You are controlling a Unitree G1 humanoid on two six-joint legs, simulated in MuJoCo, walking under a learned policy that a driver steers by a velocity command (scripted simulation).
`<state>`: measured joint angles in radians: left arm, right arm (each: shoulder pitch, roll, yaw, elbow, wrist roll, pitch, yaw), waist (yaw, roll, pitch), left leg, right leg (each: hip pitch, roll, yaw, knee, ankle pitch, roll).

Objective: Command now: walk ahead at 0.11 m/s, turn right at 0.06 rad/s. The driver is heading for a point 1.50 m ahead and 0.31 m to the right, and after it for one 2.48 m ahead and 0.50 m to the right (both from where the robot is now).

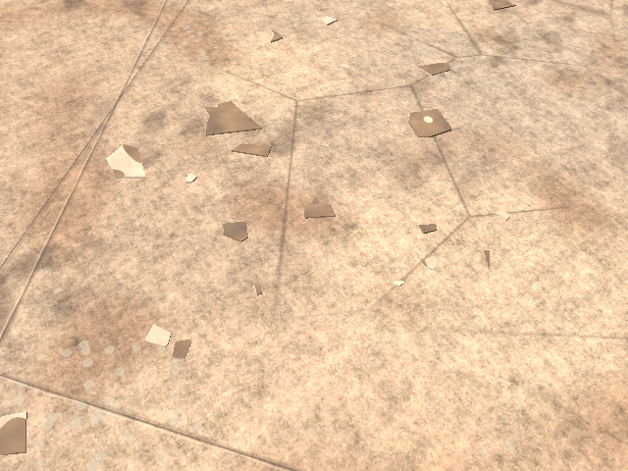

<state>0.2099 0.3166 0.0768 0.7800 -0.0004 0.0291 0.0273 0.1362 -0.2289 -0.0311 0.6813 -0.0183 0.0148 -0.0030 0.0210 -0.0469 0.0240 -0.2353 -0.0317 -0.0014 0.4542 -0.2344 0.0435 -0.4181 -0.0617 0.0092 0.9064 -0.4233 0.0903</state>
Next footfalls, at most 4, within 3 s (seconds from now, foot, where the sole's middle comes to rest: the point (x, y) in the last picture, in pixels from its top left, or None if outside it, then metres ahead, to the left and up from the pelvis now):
0.32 right None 0.08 -0.16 -0.78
0.80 left None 0.49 -0.07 -0.78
1.26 right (488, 401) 0.66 -0.39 -0.78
1.78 left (375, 289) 0.95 -0.15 -0.78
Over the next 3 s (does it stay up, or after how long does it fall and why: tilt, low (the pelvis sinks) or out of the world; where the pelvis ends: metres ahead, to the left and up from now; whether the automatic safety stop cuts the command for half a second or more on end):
stays up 1.50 -0.25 0.00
